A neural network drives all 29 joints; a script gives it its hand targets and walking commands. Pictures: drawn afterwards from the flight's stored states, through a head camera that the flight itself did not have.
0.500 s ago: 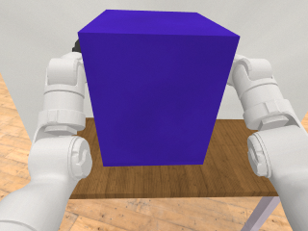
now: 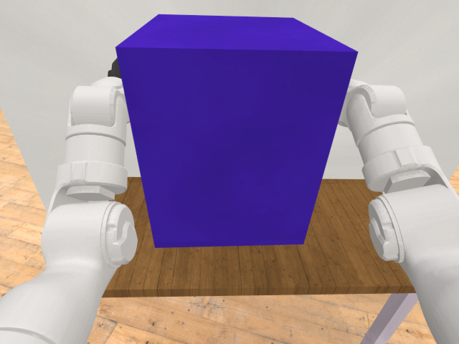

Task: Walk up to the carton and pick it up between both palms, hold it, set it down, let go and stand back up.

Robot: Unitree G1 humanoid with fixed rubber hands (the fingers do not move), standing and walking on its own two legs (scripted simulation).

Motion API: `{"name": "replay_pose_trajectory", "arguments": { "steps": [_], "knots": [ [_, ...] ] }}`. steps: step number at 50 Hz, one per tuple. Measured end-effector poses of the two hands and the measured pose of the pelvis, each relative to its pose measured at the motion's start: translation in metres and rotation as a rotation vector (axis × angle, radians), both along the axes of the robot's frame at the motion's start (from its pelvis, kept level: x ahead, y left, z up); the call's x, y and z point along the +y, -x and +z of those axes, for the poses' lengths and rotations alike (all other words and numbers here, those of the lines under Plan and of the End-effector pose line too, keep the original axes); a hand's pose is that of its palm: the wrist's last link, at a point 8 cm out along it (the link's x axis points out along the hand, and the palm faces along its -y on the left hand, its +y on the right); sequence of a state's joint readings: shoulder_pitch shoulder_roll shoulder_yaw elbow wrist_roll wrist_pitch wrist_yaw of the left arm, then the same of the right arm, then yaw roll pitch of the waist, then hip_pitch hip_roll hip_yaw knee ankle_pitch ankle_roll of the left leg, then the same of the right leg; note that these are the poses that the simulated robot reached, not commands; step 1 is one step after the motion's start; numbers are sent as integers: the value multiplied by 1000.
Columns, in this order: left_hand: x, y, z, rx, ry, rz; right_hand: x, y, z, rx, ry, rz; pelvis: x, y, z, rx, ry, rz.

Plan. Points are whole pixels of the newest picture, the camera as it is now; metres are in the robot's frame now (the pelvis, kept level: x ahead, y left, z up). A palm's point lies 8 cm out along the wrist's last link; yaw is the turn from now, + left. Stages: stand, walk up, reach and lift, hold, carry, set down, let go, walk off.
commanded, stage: hold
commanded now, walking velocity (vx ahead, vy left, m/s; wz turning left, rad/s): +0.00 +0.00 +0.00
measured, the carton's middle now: (228, 125) +0.38 +0.00 +0.28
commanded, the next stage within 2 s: set down in 1.40 s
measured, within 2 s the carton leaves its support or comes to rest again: neither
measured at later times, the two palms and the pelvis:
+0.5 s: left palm (119, 94) +0.38 +0.17 +0.33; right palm (331, 97) +0.36 -0.17 +0.33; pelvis +0.00 +0.00 +0.00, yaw +0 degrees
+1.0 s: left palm (118, 94) +0.38 +0.17 +0.33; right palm (331, 97) +0.36 -0.17 +0.33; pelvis +0.00 +0.00 +0.00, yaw +0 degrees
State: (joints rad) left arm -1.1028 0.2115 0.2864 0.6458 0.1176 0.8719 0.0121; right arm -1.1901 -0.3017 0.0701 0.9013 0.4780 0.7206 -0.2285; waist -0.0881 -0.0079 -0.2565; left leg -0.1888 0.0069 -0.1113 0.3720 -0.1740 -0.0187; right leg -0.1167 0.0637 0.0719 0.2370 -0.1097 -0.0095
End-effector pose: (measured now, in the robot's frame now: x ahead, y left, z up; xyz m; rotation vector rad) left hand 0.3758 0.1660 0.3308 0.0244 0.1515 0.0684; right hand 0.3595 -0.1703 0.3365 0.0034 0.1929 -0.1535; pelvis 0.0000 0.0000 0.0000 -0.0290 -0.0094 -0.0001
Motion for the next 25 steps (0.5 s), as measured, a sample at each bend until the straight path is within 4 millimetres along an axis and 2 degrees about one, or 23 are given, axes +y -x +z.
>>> {"name": "replay_pose_trajectory", "arguments": {
  "steps": [25],
  "knots": [
    [3,-3,-3,2,-7,0,3,-4,-3,4,5,2,1,0,0,6,1,4]
  ]
}}
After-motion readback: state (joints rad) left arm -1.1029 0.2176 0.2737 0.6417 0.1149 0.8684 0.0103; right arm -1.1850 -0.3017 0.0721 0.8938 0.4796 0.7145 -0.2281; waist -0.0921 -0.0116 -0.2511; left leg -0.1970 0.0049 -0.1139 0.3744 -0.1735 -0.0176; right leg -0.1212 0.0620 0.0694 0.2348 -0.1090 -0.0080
